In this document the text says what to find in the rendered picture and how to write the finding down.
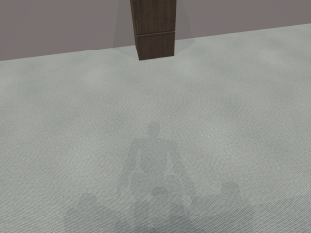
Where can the cupboard door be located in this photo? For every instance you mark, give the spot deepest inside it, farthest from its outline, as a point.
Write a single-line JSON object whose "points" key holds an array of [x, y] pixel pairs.
{"points": [[154, 15]]}

